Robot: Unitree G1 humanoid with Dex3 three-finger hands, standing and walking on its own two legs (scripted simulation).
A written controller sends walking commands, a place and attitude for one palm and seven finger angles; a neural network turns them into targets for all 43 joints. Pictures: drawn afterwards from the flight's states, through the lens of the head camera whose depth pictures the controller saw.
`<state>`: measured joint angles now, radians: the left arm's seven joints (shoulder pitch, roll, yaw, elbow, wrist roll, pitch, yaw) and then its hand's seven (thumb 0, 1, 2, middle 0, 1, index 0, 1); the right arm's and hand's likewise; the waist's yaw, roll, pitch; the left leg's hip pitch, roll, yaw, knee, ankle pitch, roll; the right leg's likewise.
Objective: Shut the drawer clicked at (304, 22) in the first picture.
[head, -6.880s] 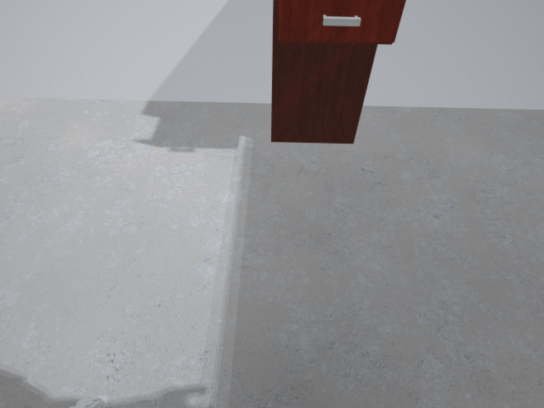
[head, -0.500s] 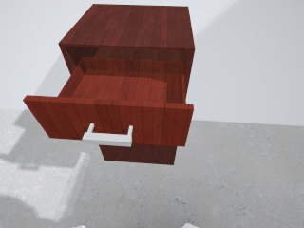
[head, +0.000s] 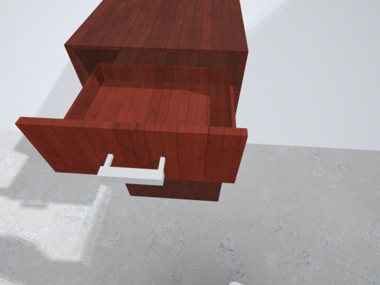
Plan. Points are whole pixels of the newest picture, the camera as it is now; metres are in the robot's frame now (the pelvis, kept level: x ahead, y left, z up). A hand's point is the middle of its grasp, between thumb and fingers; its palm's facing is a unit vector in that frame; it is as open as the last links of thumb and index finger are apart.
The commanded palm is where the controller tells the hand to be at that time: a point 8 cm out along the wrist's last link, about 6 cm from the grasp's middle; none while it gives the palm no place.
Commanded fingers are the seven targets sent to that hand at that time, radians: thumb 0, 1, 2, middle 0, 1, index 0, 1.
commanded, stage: come to a stop and stand still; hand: left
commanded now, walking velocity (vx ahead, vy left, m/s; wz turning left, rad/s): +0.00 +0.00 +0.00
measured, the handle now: (133, 167) +0.34 +0.15 +0.06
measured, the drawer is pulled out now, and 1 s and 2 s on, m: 0.30 0.30 0.30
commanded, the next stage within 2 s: look again from close up in 1.24 s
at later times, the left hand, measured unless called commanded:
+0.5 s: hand out of the picture +0.04 +0.25 -0.16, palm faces +0.00 -0.97 -0.24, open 7.4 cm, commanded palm none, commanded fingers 0.00 0.90 0.90 -0.20 -0.30 -0.20 -0.30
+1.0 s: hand out of the picture +0.13 +0.22 -0.16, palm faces +0.00 -0.97 -0.24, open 7.3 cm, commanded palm none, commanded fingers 0.00 0.90 0.90 -0.20 -0.30 -0.20 -0.30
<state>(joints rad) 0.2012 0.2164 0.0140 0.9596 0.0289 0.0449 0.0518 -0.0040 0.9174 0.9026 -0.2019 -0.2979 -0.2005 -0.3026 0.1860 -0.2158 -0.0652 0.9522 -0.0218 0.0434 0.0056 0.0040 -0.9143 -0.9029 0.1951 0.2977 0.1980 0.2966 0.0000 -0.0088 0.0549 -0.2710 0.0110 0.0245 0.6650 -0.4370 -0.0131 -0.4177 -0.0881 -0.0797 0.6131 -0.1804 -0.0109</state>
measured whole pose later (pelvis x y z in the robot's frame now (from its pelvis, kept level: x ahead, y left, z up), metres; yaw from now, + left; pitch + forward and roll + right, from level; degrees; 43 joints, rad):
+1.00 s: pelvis +0.07 +0.04 +0.01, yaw -1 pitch +0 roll +0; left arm 0.21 0.17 0.00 1.01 0.01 0.00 0.05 0.00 0.91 0.90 -0.20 -0.30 -0.20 -0.30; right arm 0.20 -0.18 -0.04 1.09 -0.01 -0.01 -0.02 0.01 -0.91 -0.90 0.20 0.30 0.20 0.30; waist -0.01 0.03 0.03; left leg -0.10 -0.01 0.05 0.49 -0.39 0.03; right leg -0.27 -0.02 0.04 0.54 -0.27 0.03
